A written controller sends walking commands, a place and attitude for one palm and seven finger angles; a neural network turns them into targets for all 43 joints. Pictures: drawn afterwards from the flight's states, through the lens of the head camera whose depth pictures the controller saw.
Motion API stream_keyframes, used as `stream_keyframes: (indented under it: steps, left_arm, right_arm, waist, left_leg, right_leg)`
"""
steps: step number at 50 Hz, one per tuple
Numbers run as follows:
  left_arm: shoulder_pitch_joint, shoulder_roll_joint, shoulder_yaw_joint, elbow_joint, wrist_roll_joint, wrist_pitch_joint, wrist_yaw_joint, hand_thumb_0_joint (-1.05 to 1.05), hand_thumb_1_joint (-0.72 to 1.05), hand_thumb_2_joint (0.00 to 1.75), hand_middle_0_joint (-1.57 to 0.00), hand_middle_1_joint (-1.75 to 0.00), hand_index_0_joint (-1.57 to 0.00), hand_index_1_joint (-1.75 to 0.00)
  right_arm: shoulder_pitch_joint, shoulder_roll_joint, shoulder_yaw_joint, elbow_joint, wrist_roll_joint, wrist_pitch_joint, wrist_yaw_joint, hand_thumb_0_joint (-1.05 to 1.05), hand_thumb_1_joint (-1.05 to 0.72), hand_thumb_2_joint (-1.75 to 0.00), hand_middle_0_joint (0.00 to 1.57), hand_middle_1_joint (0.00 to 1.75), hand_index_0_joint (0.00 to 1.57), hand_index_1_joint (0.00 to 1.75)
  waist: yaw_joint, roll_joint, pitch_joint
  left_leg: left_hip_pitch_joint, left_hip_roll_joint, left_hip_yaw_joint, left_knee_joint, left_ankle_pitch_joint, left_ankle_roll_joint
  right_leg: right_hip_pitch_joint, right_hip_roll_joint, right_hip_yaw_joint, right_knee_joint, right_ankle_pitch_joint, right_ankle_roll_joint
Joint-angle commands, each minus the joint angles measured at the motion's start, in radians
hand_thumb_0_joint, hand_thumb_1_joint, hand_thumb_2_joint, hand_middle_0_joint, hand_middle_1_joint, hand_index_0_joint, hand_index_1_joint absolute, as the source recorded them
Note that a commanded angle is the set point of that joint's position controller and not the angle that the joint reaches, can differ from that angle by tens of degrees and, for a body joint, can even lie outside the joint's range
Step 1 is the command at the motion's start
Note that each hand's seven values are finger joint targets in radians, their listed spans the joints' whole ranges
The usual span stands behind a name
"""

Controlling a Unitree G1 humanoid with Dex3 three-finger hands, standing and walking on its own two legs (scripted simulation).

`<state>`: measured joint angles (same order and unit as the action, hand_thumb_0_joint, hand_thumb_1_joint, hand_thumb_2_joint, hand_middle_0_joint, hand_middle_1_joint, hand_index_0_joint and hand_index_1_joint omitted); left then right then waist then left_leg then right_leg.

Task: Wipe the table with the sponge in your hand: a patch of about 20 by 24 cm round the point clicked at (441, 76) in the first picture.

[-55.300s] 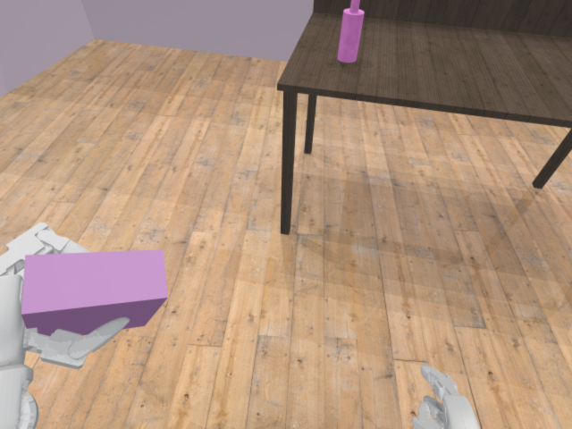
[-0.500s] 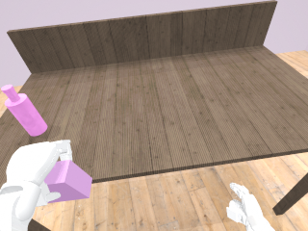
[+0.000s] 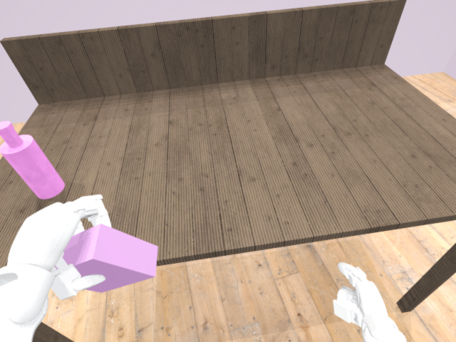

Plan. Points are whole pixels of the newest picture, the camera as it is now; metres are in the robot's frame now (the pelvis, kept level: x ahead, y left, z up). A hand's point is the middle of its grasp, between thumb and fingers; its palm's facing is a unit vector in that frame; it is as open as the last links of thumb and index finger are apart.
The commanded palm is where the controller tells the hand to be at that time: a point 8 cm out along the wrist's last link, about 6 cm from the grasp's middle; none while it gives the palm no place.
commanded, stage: step back with the hand held close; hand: left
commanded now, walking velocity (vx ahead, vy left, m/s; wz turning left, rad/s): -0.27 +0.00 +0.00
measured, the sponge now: (110, 264) +0.20 +0.24 +0.07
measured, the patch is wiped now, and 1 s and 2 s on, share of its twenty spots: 0.95 0.95 0.95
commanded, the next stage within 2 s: stop stepping back and stand still in 1.26 s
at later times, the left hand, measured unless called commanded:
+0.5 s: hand (79, 227) +0.20 +0.25 +0.16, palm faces +0.31 -0.83 -0.47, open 9.2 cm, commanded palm +0.15 +0.29 +0.19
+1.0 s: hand (26, 289) +0.11 +0.26 +0.17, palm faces +0.42 -0.84 -0.34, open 9.2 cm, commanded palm +0.06 +0.30 +0.19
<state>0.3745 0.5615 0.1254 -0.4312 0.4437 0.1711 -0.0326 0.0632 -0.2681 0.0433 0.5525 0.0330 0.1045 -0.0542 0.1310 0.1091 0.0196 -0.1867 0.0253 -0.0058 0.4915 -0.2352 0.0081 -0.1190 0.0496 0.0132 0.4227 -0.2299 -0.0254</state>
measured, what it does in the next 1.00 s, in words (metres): walks backwards: right foot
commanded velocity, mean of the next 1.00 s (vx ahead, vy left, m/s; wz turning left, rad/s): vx -0.31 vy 0.00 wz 0.02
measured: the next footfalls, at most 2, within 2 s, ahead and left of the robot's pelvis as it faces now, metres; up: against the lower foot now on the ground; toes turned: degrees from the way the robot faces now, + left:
right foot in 0.90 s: -0.04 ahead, -0.10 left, +0.00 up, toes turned +3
left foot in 1.16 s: -0.10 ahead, +0.17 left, +0.00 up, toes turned +0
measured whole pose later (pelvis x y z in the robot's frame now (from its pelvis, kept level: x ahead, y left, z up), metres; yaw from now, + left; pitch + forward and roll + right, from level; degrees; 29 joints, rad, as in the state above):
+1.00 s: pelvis -0.10 +0.02 -0.02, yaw +0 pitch +1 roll -3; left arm 0.42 0.34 0.34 -0.55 -0.05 -0.17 0.14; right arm 0.18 -0.20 0.02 0.59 0.01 -0.06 -0.06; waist 0.03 0.03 -0.01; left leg -0.55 0.02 -0.01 0.72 -0.29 0.01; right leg -0.36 0.07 0.02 0.63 -0.29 -0.01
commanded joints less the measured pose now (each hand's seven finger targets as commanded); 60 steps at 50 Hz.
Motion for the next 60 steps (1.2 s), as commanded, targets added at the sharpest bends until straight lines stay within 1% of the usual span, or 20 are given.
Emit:
stream_keyframes:
  steps: [1, 4, 5, 8, 15, 19, 24, 29, 34, 38, 42, 46, 48, 49, 50, 52, 57, 58, 59, 60]
  left_arm:
    - [-0.143, 0.086, 0.31, -0.145, -0.486, -0.206, 0.108, 0.0, 0.1, 1.3, -1.2, -1.6, -1.2, -1.6]
    - [-0.15, 0.055, 0.297, -0.299, -0.519, -0.273, 0.132, 0.0, 0.1, 1.3, -1.2, -1.6, -1.2, -1.6]
    - [-0.145, 0.064, 0.314, -0.373, -0.528, -0.289, 0.142, 0.0, 0.1, 1.3, -1.2, -1.6, -1.2, -1.6]
    - [-0.002, 0.023, 0.328, -0.405, -0.523, -0.306, 0.161, 0.0, 0.1, 1.3, -1.2, -1.6, -1.2, -1.6]
    - [0.17, 0.03, 0.402, -0.4, -0.529, -0.338, 0.17, 0.0, 0.1, 1.3, -1.2, -1.6, -1.2, -1.6]
    - [0.169, 0.002, 0.385, -0.351, -0.533, -0.352, 0.168, 0.0, 0.1, 1.3, -1.2, -1.6, -1.2, -1.6]
    - [0.122, -0.003, 0.351, -0.326, -0.534, -0.365, 0.177, 0.0, 0.1, 1.3, -1.2, -1.6, -1.2, -1.6]
    - [0.071, 0.014, 0.351, -0.34, -0.527, -0.385, 0.192, 0.0, 0.1, 1.3, -1.2, -1.6, -1.2, -1.6]
    - [0.038, 0.007, 0.359, -0.329, -0.514, -0.392, 0.202, 0.0, 0.1, 1.3, -1.2, -1.6, -1.2, -1.6]
    - [0.001, -0.027, 0.348, -0.329, -0.493, -0.398, 0.198, 0.0, 0.1, 1.3, -1.2, -1.6, -1.2, -1.6]
    - [-0.018, -0.034, 0.338, -0.357, -0.488, -0.408, 0.186, 0.0, 0.1, 1.3, -1.2, -1.6, -1.2, -1.6]
    - [-0.052, -0.055, 0.309, -0.339, -0.497, -0.409, 0.171, 0.0, 0.1, 1.3, -1.2, -1.6, -1.2, -1.6]
    - [-0.093, -0.039, 0.275, -0.343, -0.51, -0.419, 0.178, 0.0, 0.1, 1.3, -1.2, -1.6, -1.2, -1.6]
    - [-0.086, -0.022, 0.281, -0.348, -0.508, -0.42, 0.187, 0.0, 0.1, 1.3, -1.2, -1.6, -1.2, -1.6]
    - [-0.059, 0.007, 0.313, -0.355, -0.507, -0.42, 0.19, 0.0, 0.1, 1.3, -1.2, -1.6, -1.2, -1.6]
    - [-0.003, 0.002, 0.319, -0.36, -0.506, -0.411, 0.181, 0.0, 0.1, 1.3, -1.2, -1.6, -1.2, -1.6]
    - [0.064, 0.006, 0.358, -0.36, -0.516, -0.426, 0.191, 0.0, 0.1, 1.3, -1.2, -1.6, -1.2, -1.6]
    - [0.073, 0.004, 0.368, -0.398, -0.521, -0.43, 0.194, 0.0, 0.1, 1.3, -1.2, -1.6, -1.2, -1.6]
    - [0.084, 0.001, 0.377, -0.421, -0.523, -0.429, 0.192, 0.0, 0.1, 1.3, -1.2, -1.6, -1.2, -1.6]
    - [0.114, 0.005, 0.385, -0.411, -0.529, -0.431, 0.19, 0.0, 0.1, 1.3, -1.2, -1.6, -1.2, -1.6]
  right_arm:
    - [0.017, -0.062, -0.03, -0.168, -0.01, -0.08, -0.008, 0.0, -0.9, -0.9, 0.2, 0.3, 0.2, 0.3]
    - [0.01, -0.08, -0.044, -0.164, -0.014, -0.105, -0.025, 0.0, -0.9, -0.9, 0.2, 0.3, 0.2, 0.3]
    - [-0.015, -0.093, -0.046, -0.176, -0.017, -0.117, -0.028, 0.0, -0.9, -0.9, 0.2, 0.3, 0.2, 0.3]
    - [0.0, -0.081, -0.047, -0.172, -0.017, -0.131, -0.021, 0.0, -0.9, -0.9, 0.2, 0.3, 0.2, 0.3]
    - [0.024, -0.079, -0.072, -0.146, -0.021, -0.144, -0.003, 0.0, -0.9, -0.9, 0.2, 0.3, 0.2, 0.3]
    - [0.046, -0.083, -0.078, -0.127, -0.013, -0.157, -0.006, 0.0, -0.9, -0.9, 0.2, 0.3, 0.2, 0.3]
    - [0.05, -0.074, -0.077, -0.12, -0.008, -0.161, -0.019, 0.0, -0.9, -0.9, 0.2, 0.3, 0.2, 0.3]
    - [0.044, -0.064, -0.074, -0.114, -0.015, -0.169, -0.027, 0.0, -0.9, -0.9, 0.2, 0.3, 0.2, 0.3]
    - [0.025, -0.078, -0.072, -0.124, -0.017, -0.175, -0.034, 0.0, -0.9, -0.9, 0.2, 0.3, 0.2, 0.3]
    - [0.027, -0.102, -0.078, -0.151, -0.017, -0.195, -0.037, 0.0, -0.9, -0.9, 0.2, 0.3, 0.2, 0.3]
    - [0.047, -0.093, -0.087, -0.153, -0.022, -0.219, -0.03, 0.0, -0.9, -0.9, 0.2, 0.3, 0.2, 0.3]
    - [0.048, -0.077, -0.076, -0.133, -0.026, -0.227, -0.021, 0.0, -0.9, -0.9, 0.2, 0.3, 0.2, 0.3]
    - [0.058, -0.041, -0.078, -0.11, -0.015, -0.218, -0.021, 0.0, -0.9, -0.9, 0.2, 0.3, 0.2, 0.3]
    - [0.07, -0.041, -0.091, -0.102, -0.011, -0.21, -0.021, 0.0, -0.9, -0.9, 0.2, 0.3, 0.2, 0.3]
    - [0.065, -0.044, -0.097, -0.104, -0.018, -0.204, -0.018, 0.0, -0.9, -0.9, 0.2, 0.3, 0.2, 0.3]
    - [0.048, -0.013, -0.072, -0.131, -0.021, -0.19, -0.01, 0.0, -0.9, -0.9, 0.2, 0.3, 0.2, 0.3]
    - [0.048, -0.044, -0.085, -0.127, -0.023, -0.17, -0.023, 0.0, -0.9, -0.9, 0.2, 0.3, 0.2, 0.3]
    - [0.05, -0.073, -0.099, -0.145, -0.022, -0.179, -0.022, 0.0, -0.9, -0.9, 0.2, 0.3, 0.2, 0.3]
    - [0.06, -0.07, -0.108, -0.151, -0.023, -0.192, -0.015, 0.0, -0.9, -0.9, 0.2, 0.3, 0.2, 0.3]
    - [0.061, -0.071, -0.121, -0.147, -0.017, -0.205, -0.008, 0.0, -0.9, -0.9, 0.2, 0.3, 0.2, 0.3]
  waist:
    - [-0.108, -0.295, -0.045]
    - [-0.119, -0.116, -0.168]
    - [-0.108, 0.004, -0.182]
    - [-0.097, 0.119, -0.187]
    - [-0.107, 0.064, -0.236]
    - [-0.119, 0.0, -0.223]
    - [-0.143, -0.14, -0.214]
    - [-0.15, -0.158, -0.167]
    - [-0.143, -0.05, -0.093]
    - [-0.133, 0.116, -0.108]
    - [-0.124, 0.111, -0.156]
    - [-0.128, -0.011, -0.078]
    - [-0.146, -0.266, -0.151]
    - [-0.148, -0.345, -0.178]
    - [-0.138, -0.339, -0.204]
    - [-0.147, -0.267, -0.177]
    - [-0.156, -0.084, -0.172]
    - [-0.142, 0.058, -0.195]
    - [-0.136, 0.172, -0.225]
    - [-0.133, 0.158, -0.237]
  left_leg:
    - [0.094, -0.009, -0.016, 0.081, -0.101, 0.034]
    - [0.085, 0.035, -0.031, 0.062, 0.055, 0.038]
    - [0.079, 0.065, -0.07, 0.018, 0.087, 0.048]
    - [-0.043, 0.112, -0.121, -0.021, 0.207, 0.063]
    - [-0.031, 0.162, -0.175, -0.034, 0.475, 0.062]
    - [-0.09, 0.153, -0.14, -0.006, 0.338, 0.05]
    - [-0.132, 0.09, -0.095, 0.095, 0.101, 0.022]
    - [-0.16, 0.054, -0.096, 0.115, -0.125, 0.021]
    - [-0.272, 0.083, -0.161, -0.005, -0.341, 0.051]
    - [-0.469, 0.163, -0.249, -0.192, -0.516, 0.093]
    - [-0.421, 0.22, -0.251, -0.219, -0.383, 0.101]
    - [-0.37, 0.135, -0.166, -0.04, -0.338, 0.066]
    - [-0.203, 0.024, -0.039, 0.244, -0.197, -0.014]
    - [-0.143, -0.01, -0.019, 0.421, -0.146, -0.03]
    - [-0.156, -0.017, -0.037, 0.53, -0.19, -0.035]
    - [-0.237, 0.007, -0.055, 0.491, -0.213, -0.022]
    - [-0.143, 0.063, -0.056, -0.026, 0.098, 0.005]
    - [-0.096, 0.193, -0.202, -0.076, 0.291, 0.063]
    - [-0.028, 0.293, -0.239, -0.109, 0.523, 0.095]
    - [0.054, 0.344, -0.243, -0.109, 0.669, 0.114]
  right_leg:
    - [-0.288, -0.15, 0.176, -0.155, 0.086, -0.047]
    - [-0.194, -0.197, 0.15, -0.021, 0.32, -0.037]
    - [-0.185, -0.169, 0.14, 0.028, 0.309, -0.025]
    - [-0.129, -0.105, 0.052, 0.123, 0.258, 0.005]
    - [-0.16, -0.049, 0.005, 0.144, 0.03, 0.031]
    - [-0.133, -0.074, 0.021, 0.11, 0.128, 0.026]
    - [-0.19, -0.19, 0.144, 0.077, 0.358, -0.019]
    - [-0.29, -0.224, 0.199, 0.016, 0.161, -0.037]
    - [-0.32, -0.128, 0.125, 0.039, -0.149, -0.012]
    - [-0.113, -0.022, 0.018, 0.252, -0.077, 0.033]
    - [-0.089, 0.002, 0.005, 0.371, -0.112, 0.05]
    - [-0.172, -0.06, 0.085, 0.09, 0.023, 0.003]
    - [-0.311, -0.269, 0.328, -0.061, 0.207, -0.086]
    - [-0.347, -0.362, 0.373, -0.104, 0.283, -0.128]
    - [-0.329, -0.39, 0.366, -0.104, 0.389, -0.163]
    - [-0.258, -0.386, 0.314, -0.027, 0.549, -0.14]
    - [-0.199, -0.219, 0.149, 0.178, 0.457, -0.024]
    - [-0.264, -0.121, 0.084, 0.273, 0.234, 0.027]
    - [-0.342, -0.046, 0.027, 0.393, -0.083, 0.052]
    - [-0.428, -0.014, 0.036, 0.515, -0.275, 0.052]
